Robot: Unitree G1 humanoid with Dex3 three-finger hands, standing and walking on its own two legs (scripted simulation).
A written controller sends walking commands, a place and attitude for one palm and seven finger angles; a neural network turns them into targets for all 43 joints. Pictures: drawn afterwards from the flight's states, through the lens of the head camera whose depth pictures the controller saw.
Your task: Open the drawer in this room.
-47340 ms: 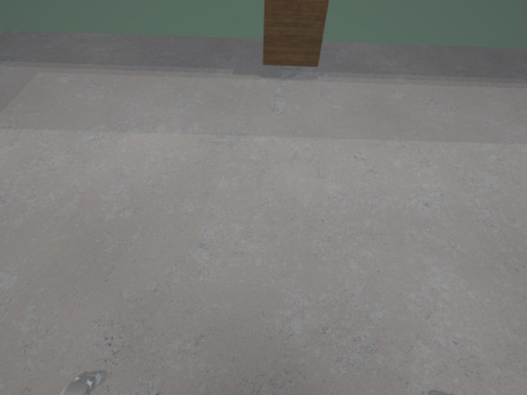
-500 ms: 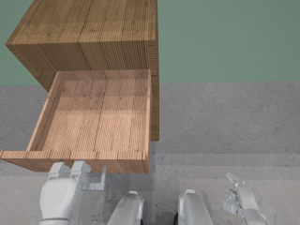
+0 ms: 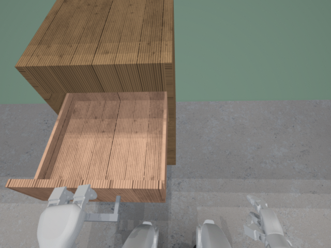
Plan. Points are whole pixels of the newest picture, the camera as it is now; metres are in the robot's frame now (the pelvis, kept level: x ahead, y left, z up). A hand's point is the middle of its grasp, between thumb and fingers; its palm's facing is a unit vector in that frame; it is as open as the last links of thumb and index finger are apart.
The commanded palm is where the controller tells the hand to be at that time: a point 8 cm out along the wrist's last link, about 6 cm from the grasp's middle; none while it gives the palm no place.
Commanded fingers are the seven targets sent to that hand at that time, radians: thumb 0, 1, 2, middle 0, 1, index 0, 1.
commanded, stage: lift the hand off the handle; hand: left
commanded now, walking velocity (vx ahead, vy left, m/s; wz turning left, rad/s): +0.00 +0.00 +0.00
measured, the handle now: (90, 208) +0.22 +0.23 -0.10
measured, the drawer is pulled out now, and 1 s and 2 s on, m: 0.30 0.30 0.30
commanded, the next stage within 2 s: draw the hand back to the body in 1.20 s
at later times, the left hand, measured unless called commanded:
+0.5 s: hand (69, 220) +0.18 +0.23 +0.00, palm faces -0.06 -0.12 -0.99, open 13.8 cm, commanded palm +0.16 +0.22 +0.05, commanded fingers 0.00 -0.50 0.30 -0.30 -1.20 -0.30 -1.20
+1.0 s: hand (59, 219) +0.18 +0.23 +0.04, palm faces -0.05 -0.12 -0.99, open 13.8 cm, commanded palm +0.16 +0.23 +0.09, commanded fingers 0.00 -0.50 0.30 -0.30 -1.20 -0.30 -1.20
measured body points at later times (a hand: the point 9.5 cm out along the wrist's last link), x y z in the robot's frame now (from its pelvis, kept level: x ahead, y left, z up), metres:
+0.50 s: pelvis +0.01 +0.01 +0.02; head +0.08 -0.02 +0.47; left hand +0.18 +0.23 +0.05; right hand +0.22 -0.22 -0.08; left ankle -0.01 +0.12 -0.62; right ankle +0.03 -0.10 -0.62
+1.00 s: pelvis +0.02 +0.01 +0.05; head +0.08 -0.03 +0.49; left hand +0.17 +0.23 +0.10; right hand +0.23 -0.22 -0.05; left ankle -0.01 +0.12 -0.62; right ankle +0.03 -0.10 -0.62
